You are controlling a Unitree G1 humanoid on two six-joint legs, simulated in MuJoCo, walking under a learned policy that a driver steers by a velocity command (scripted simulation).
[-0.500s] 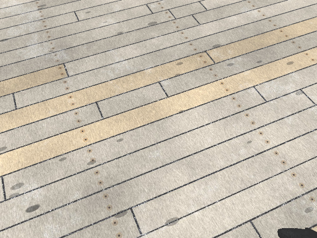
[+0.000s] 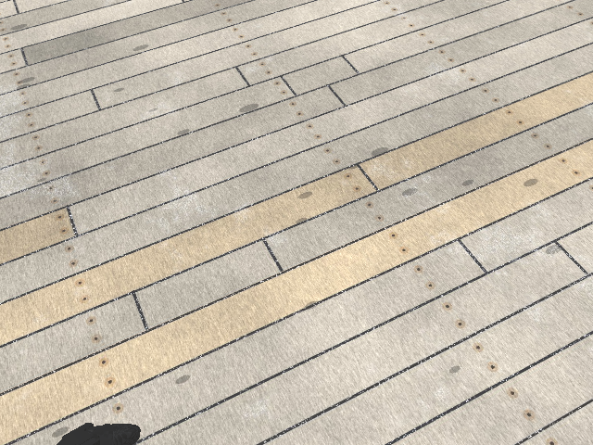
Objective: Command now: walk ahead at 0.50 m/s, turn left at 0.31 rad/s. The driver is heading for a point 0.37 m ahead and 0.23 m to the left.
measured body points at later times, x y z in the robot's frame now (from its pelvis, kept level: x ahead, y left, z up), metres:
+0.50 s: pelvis +0.26 +0.05 -0.01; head +0.30 +0.07 +0.43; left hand +0.22 +0.35 -0.14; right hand +0.54 -0.13 -0.09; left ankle +0.35 +0.16 -0.73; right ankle +0.10 -0.11 -0.69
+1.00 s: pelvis +0.42 +0.08 +0.01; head +0.44 +0.08 +0.46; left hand +0.47 +0.38 -0.10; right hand +0.63 -0.12 -0.11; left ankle +0.35 +0.16 -0.73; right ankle +0.52 -0.02 -0.73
